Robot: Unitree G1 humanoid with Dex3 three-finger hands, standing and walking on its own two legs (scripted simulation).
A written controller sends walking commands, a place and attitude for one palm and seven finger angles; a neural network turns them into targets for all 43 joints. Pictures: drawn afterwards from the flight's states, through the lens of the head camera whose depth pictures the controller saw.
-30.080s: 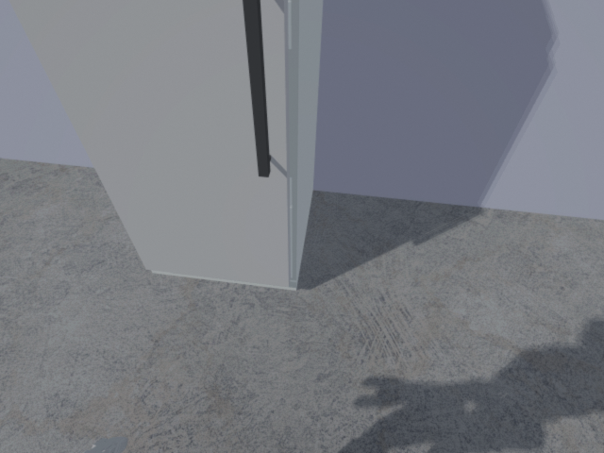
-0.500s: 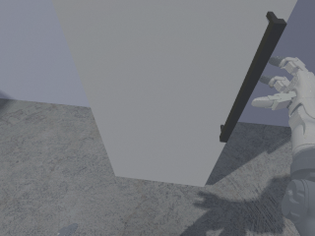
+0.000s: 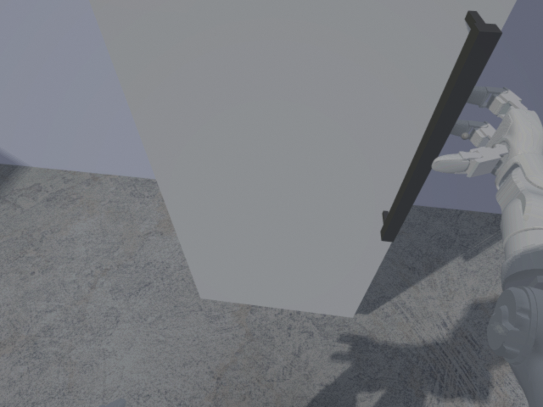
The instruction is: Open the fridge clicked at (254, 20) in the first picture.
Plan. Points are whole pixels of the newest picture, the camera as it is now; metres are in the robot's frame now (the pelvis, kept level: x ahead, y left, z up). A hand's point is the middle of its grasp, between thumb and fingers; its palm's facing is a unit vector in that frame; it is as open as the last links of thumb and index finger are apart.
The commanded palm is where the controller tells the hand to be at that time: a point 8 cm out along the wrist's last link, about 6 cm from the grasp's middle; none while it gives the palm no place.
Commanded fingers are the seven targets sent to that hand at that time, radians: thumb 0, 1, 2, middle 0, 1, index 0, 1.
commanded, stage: slide the fingers in behind the handle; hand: right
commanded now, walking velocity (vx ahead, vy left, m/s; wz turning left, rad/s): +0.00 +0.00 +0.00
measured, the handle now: (419, 153) +0.51 -0.16 +0.12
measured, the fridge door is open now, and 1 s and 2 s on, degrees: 0 0 0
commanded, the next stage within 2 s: grip the handle and tug to test in 1.82 s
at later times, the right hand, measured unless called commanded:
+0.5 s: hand (461, 142) +0.47 -0.19 +0.18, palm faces +0.03 +1.00 +0.02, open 14.0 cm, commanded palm +0.44 -0.24 +0.19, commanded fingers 0.00 0.50 -0.30 0.30 1.20 0.30 1.20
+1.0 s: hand (448, 142) +0.46 -0.17 +0.19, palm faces +0.03 +1.00 +0.00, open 14.0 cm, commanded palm +0.43 -0.22 +0.19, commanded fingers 0.00 0.50 -0.30 0.30 1.20 0.30 1.20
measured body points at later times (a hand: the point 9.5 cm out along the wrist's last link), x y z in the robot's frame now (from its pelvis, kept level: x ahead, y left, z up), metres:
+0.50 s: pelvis +0.00 -0.01 +0.00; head +0.02 -0.01 +0.45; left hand +0.05 +0.27 -0.11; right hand +0.46 -0.25 +0.18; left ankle -0.04 +0.10 -0.73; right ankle +0.04 -0.11 -0.73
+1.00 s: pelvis +0.00 +0.00 +0.00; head +0.01 +0.00 +0.45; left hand +0.09 +0.26 -0.11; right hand +0.45 -0.22 +0.19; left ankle -0.04 +0.10 -0.73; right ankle +0.04 -0.11 -0.73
